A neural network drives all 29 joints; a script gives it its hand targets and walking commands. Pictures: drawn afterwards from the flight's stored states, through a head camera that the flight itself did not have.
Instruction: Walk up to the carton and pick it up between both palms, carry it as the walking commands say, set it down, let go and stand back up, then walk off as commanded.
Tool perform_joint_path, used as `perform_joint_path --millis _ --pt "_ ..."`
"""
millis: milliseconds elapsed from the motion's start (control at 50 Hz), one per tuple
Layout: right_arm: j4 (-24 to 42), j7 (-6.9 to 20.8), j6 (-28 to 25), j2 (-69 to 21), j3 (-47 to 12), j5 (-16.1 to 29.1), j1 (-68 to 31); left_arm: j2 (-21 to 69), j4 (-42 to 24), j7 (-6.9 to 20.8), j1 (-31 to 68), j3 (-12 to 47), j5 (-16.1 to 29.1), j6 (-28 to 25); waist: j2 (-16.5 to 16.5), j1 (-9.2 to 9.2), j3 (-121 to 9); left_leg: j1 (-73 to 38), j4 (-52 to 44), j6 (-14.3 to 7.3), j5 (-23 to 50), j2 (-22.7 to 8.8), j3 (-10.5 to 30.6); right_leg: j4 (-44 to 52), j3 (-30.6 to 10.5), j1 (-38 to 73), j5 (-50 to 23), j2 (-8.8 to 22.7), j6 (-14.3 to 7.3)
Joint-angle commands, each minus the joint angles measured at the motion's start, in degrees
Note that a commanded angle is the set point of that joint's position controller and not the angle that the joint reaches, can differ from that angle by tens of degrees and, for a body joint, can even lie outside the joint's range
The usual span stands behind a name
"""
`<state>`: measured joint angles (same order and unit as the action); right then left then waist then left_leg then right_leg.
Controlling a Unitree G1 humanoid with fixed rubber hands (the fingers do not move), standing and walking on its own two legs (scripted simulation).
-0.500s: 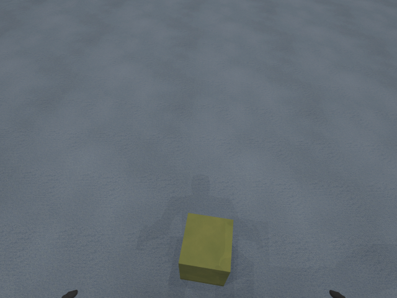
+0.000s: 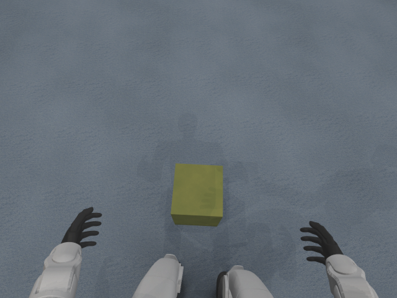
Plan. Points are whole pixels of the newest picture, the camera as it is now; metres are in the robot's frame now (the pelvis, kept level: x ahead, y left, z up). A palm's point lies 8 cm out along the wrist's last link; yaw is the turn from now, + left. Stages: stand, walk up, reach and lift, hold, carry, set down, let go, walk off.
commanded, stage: reach and lift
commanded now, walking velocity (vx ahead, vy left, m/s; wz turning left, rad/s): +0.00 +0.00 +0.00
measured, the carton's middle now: (197, 196) +0.45 +0.05 -0.62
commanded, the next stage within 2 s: none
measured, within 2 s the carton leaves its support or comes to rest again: neither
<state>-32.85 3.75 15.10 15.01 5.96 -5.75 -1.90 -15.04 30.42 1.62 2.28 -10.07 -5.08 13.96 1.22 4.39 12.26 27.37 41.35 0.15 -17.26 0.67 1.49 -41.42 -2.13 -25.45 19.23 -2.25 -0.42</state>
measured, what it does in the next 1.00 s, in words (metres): lowers itself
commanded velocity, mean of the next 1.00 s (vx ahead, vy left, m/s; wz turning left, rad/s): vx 0.00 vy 0.00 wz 0.00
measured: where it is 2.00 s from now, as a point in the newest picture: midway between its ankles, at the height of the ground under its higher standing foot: outside the picture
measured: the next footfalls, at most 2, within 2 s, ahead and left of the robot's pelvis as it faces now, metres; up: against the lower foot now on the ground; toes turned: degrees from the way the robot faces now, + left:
none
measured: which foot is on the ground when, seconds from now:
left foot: down 0.00-1.00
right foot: down 0.00-1.00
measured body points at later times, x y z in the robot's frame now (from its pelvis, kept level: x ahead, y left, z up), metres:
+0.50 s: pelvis -0.04 +0.01 -0.05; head +0.16 +0.03 +0.35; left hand +0.27 +0.29 -0.16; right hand +0.33 -0.21 -0.16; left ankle +0.04 +0.12 -0.71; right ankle +0.02 -0.11 -0.71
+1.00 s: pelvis -0.04 +0.01 -0.09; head +0.26 +0.03 +0.24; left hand +0.42 +0.27 -0.21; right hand +0.47 -0.15 -0.21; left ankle +0.04 +0.12 -0.71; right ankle +0.02 -0.11 -0.71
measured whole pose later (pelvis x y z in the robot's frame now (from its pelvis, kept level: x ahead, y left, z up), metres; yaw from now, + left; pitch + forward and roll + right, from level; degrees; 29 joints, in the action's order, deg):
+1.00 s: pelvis -0.04 +0.01 -0.09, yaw +0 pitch +35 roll -1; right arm -43.8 -2.0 13.9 17.2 10.4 2.9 -59.2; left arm -16.0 40.1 -1.5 54.3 -16.7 5.7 12.6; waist 1.6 4.4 8.8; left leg 79.9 63.2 -0.6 -18.0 1.7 0.8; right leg -64.4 -2.1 -78.2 21.0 -1.9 1.0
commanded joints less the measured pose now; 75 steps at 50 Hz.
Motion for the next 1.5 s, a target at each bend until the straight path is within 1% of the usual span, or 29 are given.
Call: perform_joint_path --millis 0,60,80,140,180,200,320,340,380,400,440,460,560,640,660,720,780,900,920,1000,1120,1200,1260,1280,1300,1320,1360,1460,1480 --pt "12.01 -1.47 -1.46 11.36 0.12 3.1 -11.09 -11.19 -1.46 0.17 -1.03 -4.65 1.14 -1.08 0.88 4.94 -25.89 2.29 1.76 0.69 12.03 0.94 -2.61 -0.17 -2.38 7.0 -9.69 2.14 1.73" --pt "12.69 -1.31 -1.81 10.92 -0.33 4.33 -18.0 -12.01 -7.51 0.11 10.98 -4.33 4.22 -2.03 0.5 2.5 -27.04 4.86 4.63 1.11 8.93 0.81 -1.81 -3.24 -1.18 0.41 -5.0 1.79 1.47" --pt "13.22 -1.45 -1.9 11.86 0.63 3.41 -20.0 -10.04 -9.72 -0.46 12.03 -2.87 6.1 -1.95 2.22 0.03 -31.9 4.42 6.18 1.56 12.33 0.53 -0.98 -5.51 -0.16 -0.7 -8.17 1.07 1.12" --pt "8.23 -1.38 -3.38 15.23 4.72 2.95 -16.53 -10.34 -15.12 -2.26 13.22 -2.02 8.19 -2.67 -4.46 -3.12 -44.4 -6.44 10.44 3.44 28.28 1.06 0.84 -9.15 0.9 -5.85 -15.33 0.21 -0.26" --pt "7.0 -1.16 -3.26 14.64 4.28 4.47 -18.95 -10.58 -14.31 -2.8 14.56 -1.85 8.83 -2.64 -4.52 -2.16 -45.16 -8.44 11.64 3.59 31.93 0.48 1.55 -10.51 2.26 -12.76 -14.03 -0.92 -0.05" --pt "6.38 -1.52 -2.92 14.43 5.0 4.41 -16.9 -9.48 -14.55 -3.17 13.05 -1.56 9.18 -1.75 -3.3 -4.21 -50.14 -12.68 12.72 3.21 35.04 0.39 2.33 -9.77 2.18 -13.28 -16.01 -0.92 -0.31" --pt "4.27 -1.87 0.31 13.9 4.48 4.25 -30.67 -10.02 -7.88 -3.42 20.39 -3.43 8.46 2.07 1.47 -0.44 -42.88 7.52 9.74 1.4 12.05 1.07 -0.45 -9.4 0.44 -11.45 -5.05 0.54 0.66" --pt "5.91 -1.59 -0.02 14.21 5.14 5.77 -33.71 -9.26 -8.7 -3.1 25.26 -1.72 8.57 2.08 -1.28 -2.96 -45.61 3.08 9.63 1.48 10.54 0.43 0.39 -8.95 0.82 -13.68 -3.33 0.79 0.27" --pt "2.98 -1.82 0.16 14.34 6.42 4.91 -36.85 -9.1 -10.27 -3.33 31.67 -2.5 8.34 1.83 -3.91 -3.63 -45.03 6.04 9.5 2.5 6.75 0.11 0.33 -9.58 0.87 -16.05 -0.98 1.07 0.17" --pt "2.34 -1.77 0.41 13.45 6.17 5.24 -39.1 -8.63 -8.82 -3.23 33.45 -2.99 7.89 2.04 -4.44 -1.69 -42.47 7.79 9.07 2.57 7.29 0.51 0.05 -9.73 0.62 -18.87 0.02 1.04 -0.05" --pt "2.41 -1.37 -0.51 14.54 6.42 6.0 -44.16 -7.31 -7.07 -3.35 36.65 -2.16 9.84 1.81 -2.69 -2.54 -44.89 6.69 9.94 2.55 5.86 0.29 0.23 -10.11 1.58 -22.31 2.29 0.46 -0.05" --pt "0.83 -1.06 -0.74 15.84 7.54 6.05 -45.12 -6.13 -7.78 -3.57 40.22 -0.51 9.92 1.68 -5.87 -4.15 -46.38 3.26 10.08 3.47 5.54 -0.39 1.27 -10.68 2.65 -26.17 3.4 0.25 -0.29" --pt "0.89 -1.11 -0.65 13.23 4.41 7.16 -54.2 -9.6 -1.19 -4.37 45.94 -6.62 9.12 1.51 1.4 -0.18 -52.56 13.41 11.76 1.79 -0.23 0.18 -1.55 -11.67 1.9 -21.27 4.93 0.47 1.23" --pt "2.91 -2.33 -0.9 11.75 2.33 9.63 -61.49 -13.49 -0.63 -4.58 50.86 -9.37 8.93 -0.04 4.62 4.15 -64.78 16.12 14.07 0.12 6.73 1.35 -3.32 -13.88 1.05 -15.98 -1.18 -0.03 2.14" --pt "2.2 -2.62 -1.16 13.38 3.02 9.25 -63.04 -11.84 0.29 -4.52 52.87 -7.68 10.13 0.0 4.57 1.11 -67.58 15.76 14.73 0.37 6.93 1.07 -2.47 -14.86 2.26 -17.66 -2.3 -0.28 2.04" --pt "3.58 -4.29 -1.69 13.88 3.45 9.61 -67.27 -14.66 -2.33 -4.44 56.22 -9.37 9.16 -1.96 1.03 3.69 -78.52 11.32 16.41 0.5 14.82 1.99 -3.35 -16.55 1.04 -15.02 -8.25 -0.76 1.74" --pt "4.63 -5.67 -2.19 14.39 4.62 9.64 -70.15 -14.75 -6.76 -4.05 61.62 -7.9 10.52 -3.22 0.11 2.08 -86.27 9.58 17.57 0.44 20.51 2.03 -2.83 -17.84 1.05 -14.85 -13.97 -1.35 1.35" --pt "-1.59 -6.22 -4.28 12.45 7.75 7.74 -73.49 -9.69 0.13 -3.04 67.24 -7.44 10.78 -4.35 1.68 -0.86 -83.45 12.87 19.71 0.65 25.32 2.22 -1.4 -19.04 1.66 -24.2 -17.73 -2.32 1.51" --pt "-0.93 -6.27 -4.93 10.72 6.41 7.92 -75.04 -9.56 1.1 -2.95 66.95 -8.26 10.63 -5.22 3.15 0.75 -86.75 12.55 20.26 0.48 28.89 2.42 -1.5 -20.12 1.82 -23.7 -20.3 -2.62 1.7" --pt "-5.15 -6.02 -7.33 10.24 9.56 7.49 -71.76 -7.86 0.41 -2.57 68.98 -5.86 10.09 -7.05 -3.85 -1.67 -89.51 1.58 22.5 1.69 41.88 1.62 0.73 -20.4 2.77 -34.23 -23.96 -3.48 1.4" --pt "-0.22 -6.61 -8.38 10.96 10.89 6.48 -71.07 -8.89 -1.42 -2.77 68.24 -10.25 7.38 -7.29 -4.33 0.4 -99.83 -3.14 24.42 1.61 47.9 1.85 0.91 -20.62 1.99 -31.27 -27.01 -3.27 1.64" --pt "2.03 -6.58 -8.09 13.06 10.65 5.95 -77.23 -10.37 -2.41 -3.83 73.45 -9.25 7.81 -6.64 -1.03 -0.74 -98.55 0.28 25.13 0.89 40.37 2.19 1.29 -23.52 3.67 -33.74 -21.04 -3.41 2.03" --pt "3.67 -7.4 -6.97 11.71 5.85 9.61 -84.34 -13.78 -2.34 -4.49 77.36 -10.28 8.79 -5.97 2.08 3.55 -102.11 8.9 29.01 -0.13 33.32 2.63 -0.17 -28.01 2.6 -27.21 -21.11 -2.97 2.08" --pt "10.23 -8.17 -6.79 14.19 5.93 9.77 -89.65 -15.04 -6.76 -4.99 79.84 -10.78 9.98 -5.95 5.65 2.85 -110.56 10.25 29.82 -0.37 29.9 3.44 -1.05 -28.75 2.63 -16.95 -22.8 -2.77 2.12" --pt "5.27 -8.23 -5.89 13.13 3.65 11.64 -91.83 -17.26 -3.4 -5.46 82.52 -10.43 9.55 -5.61 4.96 6.15 -103.23 16.28 29.86 -0.73 24.0 3.3 -1.76 -31.22 2.19 -20.95 -17.8 -2.32 2.32" --pt "13.95 -9.16 -5.51 16.55 4.92 11.66 -95.87 -17.97 -9.65 -5.92 85.7 -9.83 11.71 -5.0 5.9 3.03 -116.7 10.61 30.98 -0.63 25.6 3.53 -1.6 -31.83 3.35 -13.19 -20.4 -2.66 2.11" --pt "11.48 -10.43 -3.87 16.01 1.49 14.6 -98.1 -18.77 -5.72 -6.17 86.88 -7.91 13.04 -3.43 5.54 4.74 -113.8 16.08 34.09 -1.07 23.41 3.3 -1.81 -35.69 2.43 -14.6 -19.6 -2.32 1.96" --pt "-5.68 -11.62 0.24 18.51 3.38 16.06 -97.6 -18.47 5.59 -6.41 92.96 -3.39 15.71 -0.51 -1.31 -0.12 -98.1 24.07 38.36 0.12 5.03 1.9 -2.48 -39.24 3.7 -36.56 3.31 -1.69 1.03" --pt "-3.56 -12.11 0.62 17.77 4.32 16.77 -99.6 -20.84 3.64 -6.73 97.2 -3.85 14.06 -0.48 -2.69 0.63 -99.86 22.59 39.72 -0.27 3.48 1.88 -2.33 -39.89 3.57 -39.24 5.34 -1.76 0.85"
